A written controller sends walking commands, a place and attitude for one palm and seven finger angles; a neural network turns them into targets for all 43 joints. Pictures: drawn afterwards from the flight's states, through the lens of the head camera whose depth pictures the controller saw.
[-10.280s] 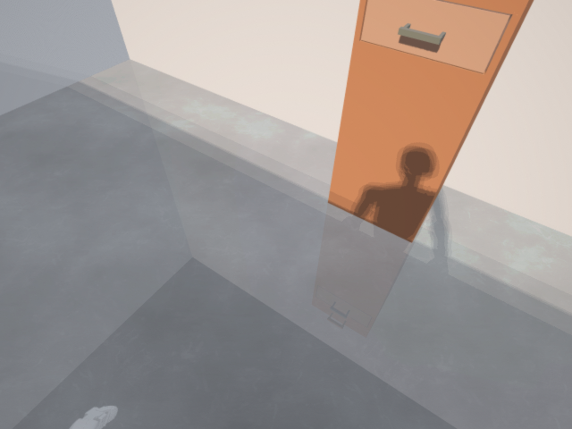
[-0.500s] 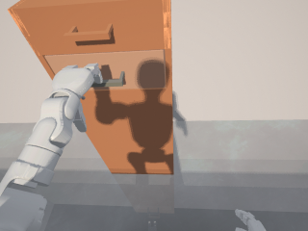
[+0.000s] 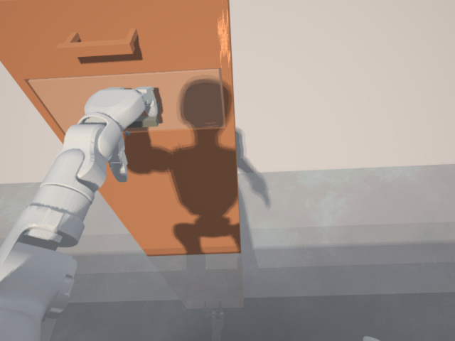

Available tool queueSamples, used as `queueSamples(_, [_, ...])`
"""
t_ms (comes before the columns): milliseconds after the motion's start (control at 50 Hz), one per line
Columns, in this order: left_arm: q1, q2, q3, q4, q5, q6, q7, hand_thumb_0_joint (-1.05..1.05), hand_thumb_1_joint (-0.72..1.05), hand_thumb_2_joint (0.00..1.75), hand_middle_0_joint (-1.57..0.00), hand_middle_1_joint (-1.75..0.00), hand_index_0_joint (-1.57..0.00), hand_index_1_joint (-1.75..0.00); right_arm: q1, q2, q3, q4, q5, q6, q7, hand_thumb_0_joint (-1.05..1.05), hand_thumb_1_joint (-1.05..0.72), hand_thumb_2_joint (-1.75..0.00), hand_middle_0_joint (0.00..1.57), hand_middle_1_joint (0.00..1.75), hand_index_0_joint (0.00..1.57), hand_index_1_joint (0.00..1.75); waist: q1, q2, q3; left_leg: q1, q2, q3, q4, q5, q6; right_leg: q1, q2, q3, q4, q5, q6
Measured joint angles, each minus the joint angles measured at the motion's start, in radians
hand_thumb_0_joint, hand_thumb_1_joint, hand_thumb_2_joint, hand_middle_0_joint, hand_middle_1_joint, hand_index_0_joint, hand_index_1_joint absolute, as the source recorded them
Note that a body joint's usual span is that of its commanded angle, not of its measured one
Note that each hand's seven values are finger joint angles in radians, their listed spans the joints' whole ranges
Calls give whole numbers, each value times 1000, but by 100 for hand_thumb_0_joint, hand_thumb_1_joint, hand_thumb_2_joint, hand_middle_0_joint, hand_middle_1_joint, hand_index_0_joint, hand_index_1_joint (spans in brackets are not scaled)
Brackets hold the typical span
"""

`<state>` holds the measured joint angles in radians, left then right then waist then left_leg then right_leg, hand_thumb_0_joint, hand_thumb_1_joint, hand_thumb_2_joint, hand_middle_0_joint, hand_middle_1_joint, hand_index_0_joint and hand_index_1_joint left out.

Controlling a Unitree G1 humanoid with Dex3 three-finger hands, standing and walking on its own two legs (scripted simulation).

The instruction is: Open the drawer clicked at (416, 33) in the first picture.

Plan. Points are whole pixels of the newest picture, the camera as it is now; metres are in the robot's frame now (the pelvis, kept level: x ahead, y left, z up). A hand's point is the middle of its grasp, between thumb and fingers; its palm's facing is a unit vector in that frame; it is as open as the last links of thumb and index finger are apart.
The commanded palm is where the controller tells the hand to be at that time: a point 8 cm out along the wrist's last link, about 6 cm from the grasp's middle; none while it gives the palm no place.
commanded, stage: move the hooked fingers above the handle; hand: left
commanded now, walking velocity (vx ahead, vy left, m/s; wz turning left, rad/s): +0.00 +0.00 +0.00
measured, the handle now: (131, 115) +0.54 +0.22 +0.10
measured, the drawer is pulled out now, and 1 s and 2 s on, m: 0.00 0.00 0.00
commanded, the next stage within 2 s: none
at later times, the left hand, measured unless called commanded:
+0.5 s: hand (122, 104) +0.49 +0.21 +0.16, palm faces -0.05 -0.02 -1.00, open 13.7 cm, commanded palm +0.47 +0.24 +0.20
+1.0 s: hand (121, 98) +0.50 +0.21 +0.17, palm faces +0.05 -0.03 -1.00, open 13.3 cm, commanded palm +0.48 +0.24 +0.21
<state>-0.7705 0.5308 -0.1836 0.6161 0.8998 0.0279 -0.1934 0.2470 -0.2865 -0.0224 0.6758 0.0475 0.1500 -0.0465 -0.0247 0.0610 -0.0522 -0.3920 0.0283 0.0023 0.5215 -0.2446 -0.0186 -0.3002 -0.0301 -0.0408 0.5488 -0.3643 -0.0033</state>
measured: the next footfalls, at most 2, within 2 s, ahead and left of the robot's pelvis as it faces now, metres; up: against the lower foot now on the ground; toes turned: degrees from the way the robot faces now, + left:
none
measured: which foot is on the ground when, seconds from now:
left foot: down 0.00-1.00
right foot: down 0.00-1.00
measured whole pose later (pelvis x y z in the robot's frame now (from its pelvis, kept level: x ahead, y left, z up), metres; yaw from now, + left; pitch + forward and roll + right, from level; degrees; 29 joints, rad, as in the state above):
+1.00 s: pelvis -0.01 +0.02 -0.01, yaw -3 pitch +12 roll +0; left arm -1.06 0.54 -0.07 1.02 1.02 0.02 0.04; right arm 0.30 -0.26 -0.01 0.71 0.04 0.13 -0.02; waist -0.10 0.06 -0.11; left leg -0.54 0.04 0.04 0.60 -0.26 0.00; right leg -0.45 -0.02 0.00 0.59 -0.34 0.02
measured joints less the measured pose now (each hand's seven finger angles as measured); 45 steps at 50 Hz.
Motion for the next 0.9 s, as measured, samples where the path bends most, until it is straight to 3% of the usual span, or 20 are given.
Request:
queueSamples(40, [-9,-13,11,10,-4,-72,16,0,-49,30,-32,-120,-32,-120,-1,3,-4,0,-2,-9,-8,1,-91,-90,20,30,20,30,-11,-7,2,-9,2,3,10,-6,-3,-9,2,4,8,-3,0])
queueSamples(100, [-43,-15,57,54,15,-142,93,0,-49,30,-32,-120,-32,-120,-4,10,-6,-3,-5,-23,-11,1,-91,-90,20,30,20,30,-32,-16,0,-37,10,12,28,-13,-8,-41,7,14,23,-4,0])
queueSamples(180, [-127,15,112,165,69,-101,227,0,-49,30,-32,-120,-32,-120,5,18,-3,5,-7,-33,-1,0,-91,-90,20,30,20,30,-51,-19,-10,-84,20,23,44,-16,-11,-93,16,27,36,0,-1])
queueSamples(220, [-157,27,123,207,79,-83,254,0,-49,30,-36,-124,-32,-120,17,17,-1,15,-8,-29,6,0,-91,-90,20,30,20,30,-52,-14,-18,-100,23,29,46,-15,-11,-111,19,34,35,5,0])
queueSamples(280, [-177,9,119,243,96,-46,252,0,-49,30,-41,-127,-35,-124,39,14,1,33,-8,-5,12,0,-91,-90,20,30,20,30,-48,-2,-38,-101,24,37,40,-14,-6,-113,20,41,26,11,4])
queueSamples(360, [-194,17,129,322,99,13,205,0,-49,30,-39,-126,-38,-127,48,13,14,38,4,23,1,0,-91,-90,20,30,20,30,-67,5,-52,-74,26,51,24,-12,0,-95,21,55,14,16,8])
queueSamples(500, [-192,76,155,369,118,-27,130,0,-49,30,-34,-122,-33,-123,62,12,16,-2,15,19,-24,0,-91,-90,20,30,20,30,-89,-6,-43,-63,32,61,19,-5,2,-90,26,65,12,26,7])
queueSamples(600, [-125,124,183,358,117,-84,113,0,-49,30,-33,-121,-32,-121,82,3,-3,-20,10,-1,-28,0,-91,-90,20,30,20,30,-77,-16,-26,-87,34,57,35,-6,2,-108,29,62,19,28,8])
queueSamples(700, [-89,118,124,244,103,-154,135,0,-49,30,-32,-121,-32,-120,110,4,-37,4,-2,-26,-23,0,-91,-90,20,30,20,30,-43,-31,-13,-123,25,25,64,-11,1,-119,22,31,26,23,10])
queueSamples(760, [-111,91,81,189,83,-172,171,0,-49,30,-32,-120,-32,-120,110,5,-46,28,-7,-42,-14,0,-91,-90,20,30,20,30,-35,-38,-14,-138,18,9,81,-17,4,-120,16,15,29,18,13])
queueSamples(820, [-170,58,59,211,71,-147,216,0,-49,30,-32,-120,-32,-120,90,6,-41,46,-9,-53,1,0,-91,-90,20,30,20,30,-46,-38,-23,-150,13,3,92,-23,7,-125,12,9,32,15,16])
queueSamples(900, [-248,31,83,305,89,-74,243,0,-49,30,-39,-126,-34,-122,64,11,-19,44,-11,-50,17,0,-91,-90,20,30,20,30,-64,-29,-42,-159,12,17,89,-22,12,-142,9,22,33,18,20])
